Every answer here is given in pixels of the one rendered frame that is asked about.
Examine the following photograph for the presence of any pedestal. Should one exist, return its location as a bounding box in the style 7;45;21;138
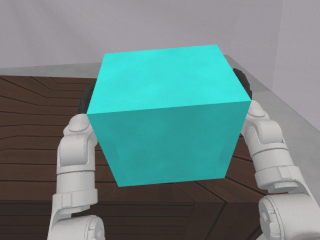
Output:
0;75;289;240

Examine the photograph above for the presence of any right robot upper arm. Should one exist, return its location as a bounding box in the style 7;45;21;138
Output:
258;192;320;240

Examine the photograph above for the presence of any right robot hand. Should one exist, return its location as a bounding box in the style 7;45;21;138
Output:
233;68;252;100

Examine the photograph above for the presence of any left robot hand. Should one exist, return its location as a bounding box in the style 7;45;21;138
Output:
77;82;96;115

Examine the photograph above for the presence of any robot left forearm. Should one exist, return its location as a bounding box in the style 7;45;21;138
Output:
47;113;98;240

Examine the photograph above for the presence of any carton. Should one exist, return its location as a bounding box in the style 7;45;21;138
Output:
86;44;252;187

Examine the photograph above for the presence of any robot right forearm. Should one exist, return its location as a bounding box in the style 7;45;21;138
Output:
240;100;320;212

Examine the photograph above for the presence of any left robot upper arm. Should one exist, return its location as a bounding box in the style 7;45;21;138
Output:
48;215;106;240

